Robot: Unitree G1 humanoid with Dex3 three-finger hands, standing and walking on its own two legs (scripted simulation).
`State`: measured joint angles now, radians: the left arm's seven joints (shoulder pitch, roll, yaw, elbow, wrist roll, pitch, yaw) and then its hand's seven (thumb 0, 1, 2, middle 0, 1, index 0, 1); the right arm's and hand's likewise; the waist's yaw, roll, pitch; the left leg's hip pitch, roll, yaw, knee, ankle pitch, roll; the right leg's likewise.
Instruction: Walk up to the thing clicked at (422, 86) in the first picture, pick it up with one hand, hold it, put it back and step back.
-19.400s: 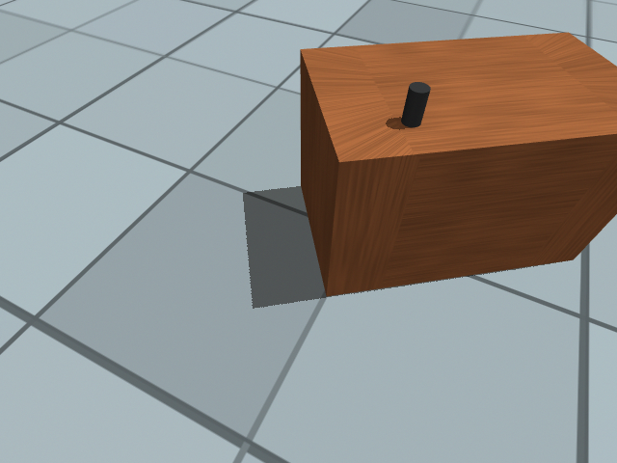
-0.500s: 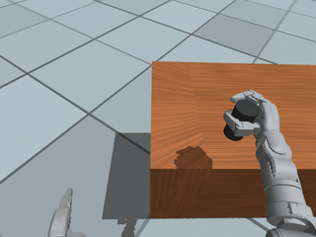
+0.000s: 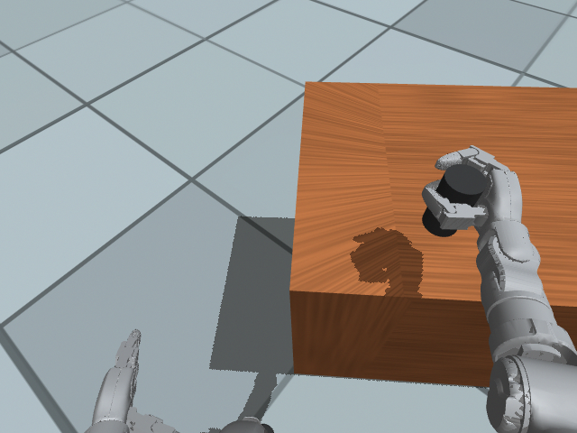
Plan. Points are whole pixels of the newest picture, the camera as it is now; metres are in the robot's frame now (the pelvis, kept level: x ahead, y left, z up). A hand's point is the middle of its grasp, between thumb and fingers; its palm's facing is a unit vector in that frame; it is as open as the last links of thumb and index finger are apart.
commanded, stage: crouch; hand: right
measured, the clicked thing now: (451, 202) +0.44 -0.18 +0.05
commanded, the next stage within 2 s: lower in 0.22 s
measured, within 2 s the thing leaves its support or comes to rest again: rests again in 1.16 s
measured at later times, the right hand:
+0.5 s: hand (440, 194) +0.47 -0.17 +0.04, palm faces +0.07 +1.00 +0.01, open 7.4 cm
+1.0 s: hand (428, 208) +0.48 -0.17 -0.01, palm faces +0.08 +1.00 +0.01, open 7.4 cm
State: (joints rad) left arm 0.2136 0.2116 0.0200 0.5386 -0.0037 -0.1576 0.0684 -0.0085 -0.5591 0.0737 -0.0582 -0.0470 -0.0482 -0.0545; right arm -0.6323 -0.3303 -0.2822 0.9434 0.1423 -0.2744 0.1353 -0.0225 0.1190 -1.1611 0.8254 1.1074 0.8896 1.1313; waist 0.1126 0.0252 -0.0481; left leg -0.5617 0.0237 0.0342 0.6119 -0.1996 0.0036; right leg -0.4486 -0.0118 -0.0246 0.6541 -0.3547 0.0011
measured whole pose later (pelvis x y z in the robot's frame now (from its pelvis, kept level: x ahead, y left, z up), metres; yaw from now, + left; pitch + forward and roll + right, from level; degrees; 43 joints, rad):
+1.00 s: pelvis -0.01 +0.00 -0.06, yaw +0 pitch +20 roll +1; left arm 0.34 0.23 0.01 0.13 0.04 -0.12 0.01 -0.01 -0.55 0.07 -0.06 -0.05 -0.05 -0.05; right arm -0.79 -0.42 -0.40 1.15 0.05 -0.43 0.11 -0.02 0.12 -1.16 0.83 1.10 0.89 1.13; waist 0.21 0.03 -0.12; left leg -0.99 0.02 0.04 0.96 -0.32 0.01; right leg -0.89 -0.03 -0.01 1.05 -0.51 0.00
